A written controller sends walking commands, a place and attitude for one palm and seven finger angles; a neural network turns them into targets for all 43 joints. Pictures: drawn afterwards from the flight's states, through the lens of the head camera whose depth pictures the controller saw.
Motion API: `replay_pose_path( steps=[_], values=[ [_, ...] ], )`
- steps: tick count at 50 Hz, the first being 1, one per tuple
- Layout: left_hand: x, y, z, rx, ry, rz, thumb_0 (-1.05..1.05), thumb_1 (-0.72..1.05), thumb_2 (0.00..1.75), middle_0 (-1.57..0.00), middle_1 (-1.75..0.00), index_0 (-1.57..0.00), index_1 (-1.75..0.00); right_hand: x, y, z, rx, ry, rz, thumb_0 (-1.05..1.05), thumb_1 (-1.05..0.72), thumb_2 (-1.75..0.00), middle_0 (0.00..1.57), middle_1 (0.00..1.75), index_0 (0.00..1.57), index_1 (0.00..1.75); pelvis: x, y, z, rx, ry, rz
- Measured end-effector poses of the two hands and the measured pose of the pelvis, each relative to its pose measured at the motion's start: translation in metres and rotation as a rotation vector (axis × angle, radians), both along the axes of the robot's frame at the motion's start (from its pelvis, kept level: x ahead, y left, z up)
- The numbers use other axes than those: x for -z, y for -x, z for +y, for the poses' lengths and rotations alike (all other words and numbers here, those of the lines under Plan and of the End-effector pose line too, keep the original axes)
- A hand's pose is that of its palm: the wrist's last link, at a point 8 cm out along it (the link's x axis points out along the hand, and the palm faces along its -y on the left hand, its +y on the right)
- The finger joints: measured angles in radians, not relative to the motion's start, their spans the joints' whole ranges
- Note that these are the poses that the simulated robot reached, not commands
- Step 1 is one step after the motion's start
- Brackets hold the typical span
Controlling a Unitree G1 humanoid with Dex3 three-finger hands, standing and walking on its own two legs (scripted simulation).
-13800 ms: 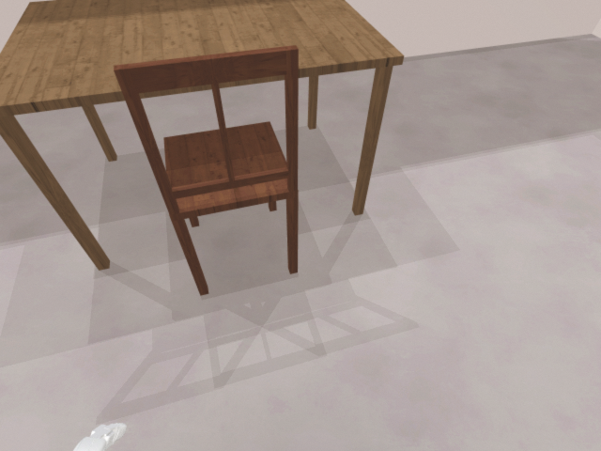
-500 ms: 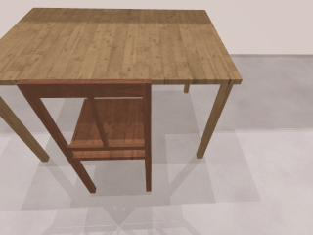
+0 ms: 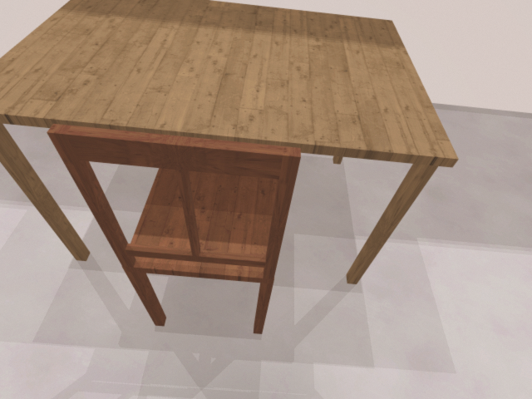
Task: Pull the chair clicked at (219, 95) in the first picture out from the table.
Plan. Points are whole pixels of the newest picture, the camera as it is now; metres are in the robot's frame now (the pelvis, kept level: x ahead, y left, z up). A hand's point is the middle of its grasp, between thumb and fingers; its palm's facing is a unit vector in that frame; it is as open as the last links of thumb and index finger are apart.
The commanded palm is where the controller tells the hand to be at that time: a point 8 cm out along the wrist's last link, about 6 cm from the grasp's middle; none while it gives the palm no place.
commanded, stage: come to a stop and stand still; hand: left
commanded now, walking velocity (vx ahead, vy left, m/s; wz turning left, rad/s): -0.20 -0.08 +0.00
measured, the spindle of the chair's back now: (190, 216) +0.45 +0.19 -0.07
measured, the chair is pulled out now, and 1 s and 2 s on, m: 0.00 0.00 0.00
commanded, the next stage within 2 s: look again from close up in 1.10 s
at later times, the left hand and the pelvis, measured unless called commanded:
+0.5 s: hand out of the picture +0.13 +0.15 -0.16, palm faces +0.01 -0.96 -0.27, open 7.4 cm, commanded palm none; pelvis +0.04 -0.04 +0.00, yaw +1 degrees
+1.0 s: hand out of the picture +0.01 +0.11 -0.16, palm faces +0.06 -0.98 -0.18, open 7.3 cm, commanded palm none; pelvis +0.02 -0.06 +0.02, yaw +0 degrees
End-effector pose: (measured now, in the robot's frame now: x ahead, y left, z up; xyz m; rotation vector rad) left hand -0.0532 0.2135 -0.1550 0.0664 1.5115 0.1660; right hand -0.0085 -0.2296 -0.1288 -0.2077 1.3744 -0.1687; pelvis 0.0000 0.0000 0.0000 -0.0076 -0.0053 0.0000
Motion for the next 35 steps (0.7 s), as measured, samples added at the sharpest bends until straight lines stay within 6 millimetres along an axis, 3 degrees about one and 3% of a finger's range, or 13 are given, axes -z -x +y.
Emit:
replay_pose_path(
  steps=[10,15,21,24,28,35],
  values=[
    [-0.021,-0.099,0.018,0.026,-0.053,-0.150,0.01,0.92,0.90,-0.20,-0.30,-0.20,-0.30,-0.008,-0.030,0.030,-0.009,-0.041,0.045,0.01,-0.91,-0.90,0.20,0.30,0.20,0.30,-0.018,-0.024,0.006,-0.028,0.018,0.008],
    [-0.025,-0.135,0.018,0.055,-0.085,-0.197,0.01,0.92,0.90,-0.20,-0.30,-0.20,-0.30,-0.004,-0.036,0.017,0.019,-0.044,0.058,0.02,-0.92,-0.90,0.21,0.30,0.20,0.30,-0.017,-0.029,-0.004,-0.025,0.011,0.005],
    [-0.031,-0.169,0.000,0.097,-0.117,-0.256,0.00,0.91,0.90,-0.20,-0.30,-0.20,-0.30,0.010,-0.047,-0.013,0.041,-0.054,0.049,0.01,-0.91,-0.90,0.21,0.30,0.20,0.30,-0.010,-0.037,-0.024,-0.011,-0.011,0.004],
    [-0.031,-0.174,-0.012,0.112,-0.136,-0.291,0.00,0.91,0.90,-0.20,-0.30,-0.20,-0.30,0.022,-0.055,-0.032,0.054,-0.064,0.033,0.01,-0.91,-0.90,0.21,0.30,0.20,0.30,-0.002,-0.041,-0.037,-0.009,-0.015,0.000],
    [-0.034,-0.164,-0.030,0.117,-0.123,-0.288,0.00,0.91,0.90,-0.20,-0.30,-0.20,-0.30,0.018,-0.070,-0.049,0.059,-0.057,-0.007,0.01,-0.91,-0.90,0.20,0.30,0.20,0.30,-0.006,-0.040,-0.048,-0.021,-0.025,-0.013],
    [-0.028,-0.136,-0.042,0.082,-0.091,-0.265,0.00,0.93,0.90,-0.20,-0.30,-0.20,-0.30,0.005,-0.084,-0.053,0.031,-0.053,-0.093,0.01,-0.91,-0.90,0.20,0.30,0.19,0.30,-0.009,-0.031,-0.059,-0.008,-0.026,-0.022]
  ],
)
